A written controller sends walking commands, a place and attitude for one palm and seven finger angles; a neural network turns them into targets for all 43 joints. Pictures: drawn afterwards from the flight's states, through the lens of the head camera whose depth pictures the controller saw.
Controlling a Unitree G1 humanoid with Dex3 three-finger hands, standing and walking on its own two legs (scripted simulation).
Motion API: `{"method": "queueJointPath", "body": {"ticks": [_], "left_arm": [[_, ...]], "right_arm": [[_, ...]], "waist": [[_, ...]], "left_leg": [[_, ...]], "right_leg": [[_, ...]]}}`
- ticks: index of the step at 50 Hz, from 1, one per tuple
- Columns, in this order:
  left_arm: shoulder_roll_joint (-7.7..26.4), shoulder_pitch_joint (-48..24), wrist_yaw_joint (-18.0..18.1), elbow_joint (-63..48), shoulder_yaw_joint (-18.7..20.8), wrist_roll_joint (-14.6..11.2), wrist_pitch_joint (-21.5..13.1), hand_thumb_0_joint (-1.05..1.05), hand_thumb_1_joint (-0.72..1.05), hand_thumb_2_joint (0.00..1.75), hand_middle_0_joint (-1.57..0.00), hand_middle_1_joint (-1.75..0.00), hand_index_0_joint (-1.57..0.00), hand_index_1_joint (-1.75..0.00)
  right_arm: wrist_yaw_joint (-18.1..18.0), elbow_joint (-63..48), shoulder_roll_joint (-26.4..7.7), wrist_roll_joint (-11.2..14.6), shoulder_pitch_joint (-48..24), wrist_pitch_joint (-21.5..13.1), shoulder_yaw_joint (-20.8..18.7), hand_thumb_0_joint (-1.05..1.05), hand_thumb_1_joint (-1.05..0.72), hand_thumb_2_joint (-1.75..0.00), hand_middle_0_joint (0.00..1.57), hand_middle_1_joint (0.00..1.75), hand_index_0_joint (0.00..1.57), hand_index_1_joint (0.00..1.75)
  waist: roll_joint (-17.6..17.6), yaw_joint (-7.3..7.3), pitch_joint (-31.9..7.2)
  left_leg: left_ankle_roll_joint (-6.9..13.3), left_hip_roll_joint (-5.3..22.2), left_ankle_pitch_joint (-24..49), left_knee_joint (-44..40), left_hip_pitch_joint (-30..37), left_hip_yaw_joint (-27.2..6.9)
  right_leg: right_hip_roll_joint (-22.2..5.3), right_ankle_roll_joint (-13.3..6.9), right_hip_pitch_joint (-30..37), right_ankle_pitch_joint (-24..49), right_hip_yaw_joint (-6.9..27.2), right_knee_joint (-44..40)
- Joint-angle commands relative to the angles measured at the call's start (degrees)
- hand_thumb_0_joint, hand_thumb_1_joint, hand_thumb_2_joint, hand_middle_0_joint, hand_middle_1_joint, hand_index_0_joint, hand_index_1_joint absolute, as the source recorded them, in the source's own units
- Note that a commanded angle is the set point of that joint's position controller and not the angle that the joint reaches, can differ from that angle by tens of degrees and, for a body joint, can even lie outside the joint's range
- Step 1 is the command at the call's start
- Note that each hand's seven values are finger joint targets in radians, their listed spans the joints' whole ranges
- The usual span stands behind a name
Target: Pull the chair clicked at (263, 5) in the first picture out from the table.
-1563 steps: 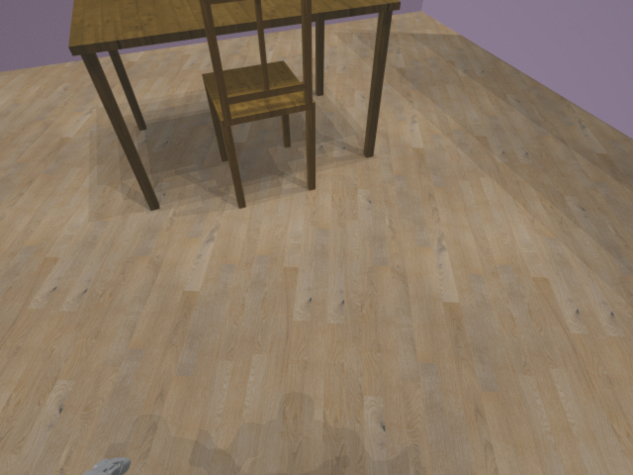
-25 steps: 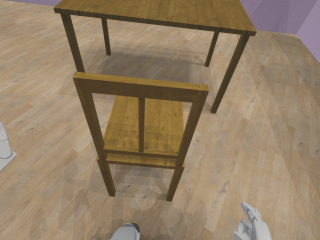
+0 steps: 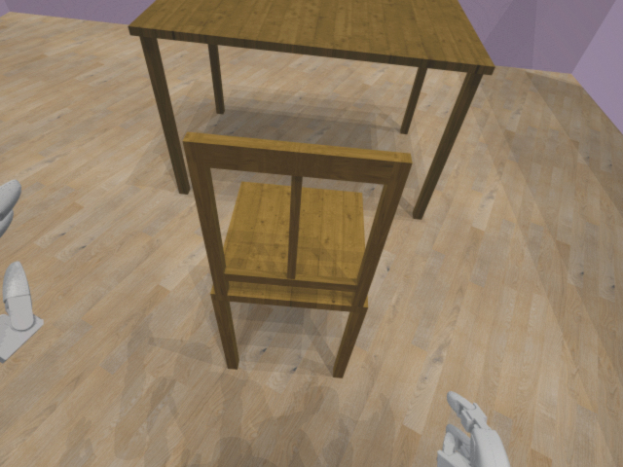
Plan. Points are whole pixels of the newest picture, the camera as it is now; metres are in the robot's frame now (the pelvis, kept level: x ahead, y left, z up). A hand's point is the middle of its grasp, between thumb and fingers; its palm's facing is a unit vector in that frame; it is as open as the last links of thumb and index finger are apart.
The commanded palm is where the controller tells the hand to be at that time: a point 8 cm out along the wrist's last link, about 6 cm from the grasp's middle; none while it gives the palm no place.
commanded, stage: stop stepping back and stand still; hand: left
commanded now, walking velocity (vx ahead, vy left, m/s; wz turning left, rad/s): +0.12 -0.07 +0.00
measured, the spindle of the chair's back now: (293, 231) +0.55 +0.06 -0.08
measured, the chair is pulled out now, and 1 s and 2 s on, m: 0.66 0.66 0.66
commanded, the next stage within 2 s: let the arm hang, fingers relaxed in 0.50 s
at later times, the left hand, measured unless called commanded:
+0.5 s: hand (81, 315) +0.22 +0.23 +0.16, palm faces +0.32 -0.77 -0.55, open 7.4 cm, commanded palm +0.15 +0.28 +0.17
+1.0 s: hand out of the picture -0.01 +0.18 -0.18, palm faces +0.02 -0.98 -0.20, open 6.8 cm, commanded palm none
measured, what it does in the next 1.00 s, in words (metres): steps on the spot: right foot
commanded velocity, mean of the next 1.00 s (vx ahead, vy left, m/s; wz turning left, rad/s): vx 0.01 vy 0.00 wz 0.00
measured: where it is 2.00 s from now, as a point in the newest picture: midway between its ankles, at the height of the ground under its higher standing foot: outside the picture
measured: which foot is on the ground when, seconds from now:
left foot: down 0.00-1.00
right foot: up 0.00-0.06, down 0.08-1.00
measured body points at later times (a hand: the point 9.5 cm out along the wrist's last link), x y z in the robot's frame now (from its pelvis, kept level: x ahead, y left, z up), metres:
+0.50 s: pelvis +0.01 -0.02 +0.00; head +0.03 -0.02 +0.45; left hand +0.19 +0.27 +0.19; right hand +0.15 -0.28 -0.09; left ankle +0.01 +0.09 -0.74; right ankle -0.02 -0.12 -0.74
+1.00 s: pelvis -0.02 -0.01 -0.01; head +0.00 +0.00 +0.44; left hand -0.01 +0.23 -0.16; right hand +0.02 -0.25 -0.15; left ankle +0.01 +0.09 -0.74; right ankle -0.02 -0.12 -0.74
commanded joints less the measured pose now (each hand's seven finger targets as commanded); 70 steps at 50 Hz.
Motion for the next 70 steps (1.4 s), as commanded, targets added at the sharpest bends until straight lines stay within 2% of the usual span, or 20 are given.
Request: {"method": "queueJointPath", "body": {"ticks": [1, 4, 5, 7, 9, 12, 14, 24, 29, 30, 31, 32, 33, 35, 36, 41, 45, 46, 50, 70], "left_arm": [[8.48, -2.81, 0.66, -4.50, 8.53, -1.48, -2.18, 0.00, 0.90, 0.90, -0.20, -0.30, -0.20, -0.30], [8.73, -3.23, 1.06, -1.19, 8.41, -2.31, -1.98, 0.00, 0.90, 0.90, -0.20, -0.30, -0.20, -0.30], [7.47, -3.01, 0.96, -1.30, 7.28, -2.19, -1.62, 0.00, 0.90, 0.90, -0.20, -0.30, -0.20, -0.30], [6.53, -1.71, 1.08, -4.45, 5.66, -2.38, -0.83, 0.00, 0.90, 0.90, -0.20, -0.30, -0.20, -0.30], [7.17, -2.87, 1.70, -7.66, 5.76, -1.96, -1.25, 0.00, 0.90, 0.90, -0.20, -0.30, -0.20, -0.30], [9.69, -4.35, 2.22, -11.02, 7.95, -1.26, -2.42, 0.00, 0.90, 0.90, -0.20, -0.30, -0.20, -0.30], [9.09, -2.69, 2.44, -10.13, 8.48, -1.16, -3.00, 0.00, 0.90, 0.90, -0.20, -0.30, -0.20, -0.30], [6.52, 4.09, 1.62, -4.09, 7.74, -2.45, -3.18, 0.00, 0.90, 0.90, -0.20, -0.30, -0.20, -0.30], [6.29, 1.53, 1.87, -5.57, 6.35, -2.20, -2.67, 0.00, 0.90, 0.90, -0.20, -0.30, -0.20, -0.30], [-6.52, -4.59, -5.94, 36.20, -18.83, 4.74, 7.07, 0.00, 0.90, 0.90, -0.20, -0.30, -0.20, -0.30], [-11.06, -4.78, -6.96, 38.03, -19.28, 3.63, 11.82, 0.00, 0.90, 0.90, -0.20, -0.30, -0.20, -0.30], [-12.64, -6.62, -7.09, 40.75, -20.77, 3.82, 12.60, 0.00, 0.90, 0.90, -0.20, -0.30, -0.20, -0.30], [-11.52, -8.67, -7.21, 43.93, -21.03, 3.59, 12.59, 0.00, 0.90, 0.90, -0.20, -0.30, -0.20, -0.30], [-9.80, -12.65, -7.02, 50.90, -21.41, 3.69, 12.49, 0.00, 0.90, 0.90, -0.20, -0.30, -0.20, -0.30], [-9.40, -14.39, -6.85, 54.34, -21.65, 3.66, 12.65, 0.00, 0.90, 0.90, -0.20, -0.30, -0.20, -0.30], [-8.85, -15.42, -6.26, 71.86, -23.88, 2.78, 13.52, 0.00, 0.90, 0.90, -0.20, -0.30, -0.20, -0.30], [-10.65, -13.11, -5.90, 79.81, -23.59, 2.66, 13.26, 0.00, 0.90, 0.90, -0.20, -0.30, -0.20, -0.30], [-10.90, -13.18, -5.91, 81.02, -23.80, 2.66, 13.25, 0.00, 0.90, 0.90, -0.20, -0.30, -0.20, -0.30], [-11.04, -13.57, -6.35, 85.14, -24.78, 2.57, 13.13, 0.00, 0.90, 0.90, -0.20, -0.30, -0.20, -0.30], [-14.41, -10.11, -5.39, 92.24, -25.86, 2.11, 12.63, 0.00, 0.90, 0.90, -0.20, -0.30, -0.20, -0.30]], "right_arm": [[-1.51, -6.90, -10.29, 0.04, -3.27, -0.63, -3.69, 0.00, -0.90, -0.90, 0.20, 0.30, 0.20, 0.30], [-2.08, -6.31, -10.12, -0.45, -2.73, -0.73, -3.61, 0.00, -0.90, -0.90, 0.20, 0.30, 0.20, 0.30], [-1.99, -5.89, -10.16, -0.10, -2.43, -0.87, -3.86, 0.00, -0.90, -0.90, 0.20, 0.30, 0.20, 0.30], [-2.03, -6.38, -10.30, 0.48, -3.19, -0.66, -4.34, 0.00, -0.90, -0.90, 0.20, 0.30, 0.20, 0.30], [-2.24, -6.43, -10.14, -0.21, -4.38, -1.07, -3.93, 0.00, -0.90, -0.90, 0.20, 0.30, 0.20, 0.30], [-2.50, -6.17, -10.15, -0.30, -5.43, -1.65, -4.04, 0.00, -0.90, -0.90, 0.20, 0.30, 0.20, 0.30], [-2.57, -6.36, -9.99, -0.45, -5.01, -1.88, -4.12, 0.00, -0.90, -0.90, 0.20, 0.30, 0.20, 0.30], [-1.92, -7.30, -10.55, 0.54, -4.23, -0.12, -5.04, 0.00, -0.90, -0.90, 0.20, 0.30, 0.20, 0.30], [-2.26, -7.77, -10.54, 0.48, -5.07, 0.25, -4.84, 0.00, -0.90, -0.90, 0.20, 0.30, 0.20, 0.30], [3.63, 2.56, -15.91, -0.63, -5.46, -0.74, -5.30, 0.00, -0.90, -0.90, 0.20, 0.30, 0.20, 0.30], [3.37, 2.69, -10.54, -0.73, -1.04, 3.10, -4.71, 0.00, -0.90, -0.90, 0.20, 0.30, 0.20, 0.30], [3.04, 2.88, -8.83, -1.48, -0.38, 4.17, -4.04, 0.00, -0.90, -0.90, 0.20, 0.30, 0.20, 0.30], [3.04, 2.27, -9.48, -1.89, 0.05, 5.26, -3.47, 0.00, -0.90, -0.90, 0.20, 0.30, 0.20, 0.30], [2.88, 2.52, -10.01, -2.55, 0.20, 7.02, -3.24, 0.00, -0.90, -0.90, 0.20, 0.30, 0.20, 0.30], [2.70, 3.40, -10.18, -2.63, 0.24, 7.71, -3.20, 0.00, -0.90, -0.90, 0.20, 0.30, 0.20, 0.30], [2.31, 10.22, -10.11, -2.55, -0.81, 8.60, -1.71, 0.00, -0.90, -0.90, 0.20, 0.30, 0.20, 0.30], [1.91, 14.31, -8.16, -2.66, 2.18, 8.88, -1.71, 0.00, -0.90, -0.90, 0.20, 0.30, 0.20, 0.30], [1.91, 14.76, -7.01, -2.66, 2.88, 9.03, -2.19, 0.00, -0.90, -0.90, 0.20, 0.30, 0.20, 0.30], [2.00, 16.98, -7.75, -2.34, 5.68, 9.21, -2.30, 0.00, -0.90, -0.90, 0.20, 0.30, 0.20, 0.30], [1.32, 24.64, -3.74, -1.90, 11.68, 8.43, -1.21, 0.00, -0.90, -0.90, 0.20, 0.30, 0.20, 0.30]], "waist": [[11.46, -0.56, -3.26], [6.83, -1.56, -2.93], [2.19, -1.20, -3.64], [-2.50, -1.00, -2.69], [-1.34, -1.03, -2.49], [5.29, -0.37, -3.01], [7.33, -0.08, -4.37], [1.74, -0.58, -6.90], [2.85, -0.50, -5.85], [3.53, -2.56, -1.97], [2.37, -1.48, -6.71], [-2.20, -0.88, -7.08], [-5.36, -0.51, -5.94], [-13.21, -0.61, -4.88], [-14.04, -0.76, -4.42], [6.48, 0.77, 1.06], [12.50, 0.89, -0.02], [12.10, 0.77, 0.53], [3.53, 0.44, 3.06], [0.09, 0.62, 4.71]], "left_leg": [[1.95, 10.14, -5.02, -6.56, -3.78, -7.99], [0.76, 6.39, -13.23, -4.47, -6.90, -7.06], [0.60, 5.29, -15.81, -4.04, -6.65, -6.14], [0.79, 3.85, -11.93, -1.77, -3.45, -5.17], [0.76, 3.68, -6.09, -2.78, -1.40, -5.16], [0.62, 5.17, 4.73, -4.88, 0.11, -6.37], [0.30, 5.42, 10.51, -4.79, 1.48, -6.19], [-0.31, 5.00, 16.65, -2.37, 3.26, -4.33], [-0.19, 4.97, 13.47, -3.61, 4.11, -4.48], [-0.21, 4.90, 24.45, 6.15, 0.21, -4.29], [-0.42, 4.98, 22.21, 4.17, 1.27, -4.20], [0.25, 5.53, 16.85, 4.50, 0.65, -5.02], [0.76, 5.32, 11.01, 4.06, -1.54, -6.61], [0.63, 3.14, 10.80, 6.29, -0.76, -5.89], [0.45, 2.44, 12.28, 6.08, 0.42, -5.46], [0.89, 4.02, 13.62, -2.08, -0.35, -7.32], [0.68, 3.93, 2.49, -4.97, -0.22, -6.76], [0.68, 3.89, -0.62, -5.90, -0.93, -6.83], [1.05, 4.36, -6.69, -7.82, -1.81, -7.69], [1.42, 4.16, 1.83, -6.45, 0.16, -5.94]], "right_leg": [[0.16, -0.88, 9.21, 5.92, -1.76, -16.28], [-4.39, -3.59, 10.65, 7.49, 4.45, -17.80], [-4.68, -3.59, 9.26, 5.13, 6.47, -16.92], [-6.85, -4.03, 4.26, 3.71, 9.88, -19.24], [-7.69, -3.63, 4.13, 8.37, 10.28, -18.68], [-6.56, -2.10, 7.13, 18.49, 7.85, -15.87], [-6.19, -1.87, 9.07, 22.14, 6.97, -14.68], [-7.32, -1.66, 12.07, 30.92, 7.15, -15.57], [-7.27, -1.35, 10.49, 27.92, 7.85, -16.82], [-9.47, -1.88, 1.72, 36.91, 2.87, -6.50], [-8.65, -1.89, 2.83, 30.33, 4.13, -8.80], [-8.32, -1.72, 2.40, 25.86, 3.97, -9.77], [-8.76, -2.23, 2.51, 21.43, 4.70, -10.66], [-10.33, -4.13, 3.12, 24.86, 6.26, -11.06], [-10.69, -4.90, 3.35, 26.94, 6.28, -11.02], [-6.54, -2.66, 5.24, 15.19, 5.35, -12.89], [-6.11, -3.11, 7.28, 11.09, 4.67, -15.67], [-5.98, -3.11, 7.00, 9.88, 4.52, -16.12], [-6.22, -3.09, 4.97, 6.85, 4.22, -17.86], [-7.00, -3.29, 2.85, 10.04, 5.31, -16.82]]}}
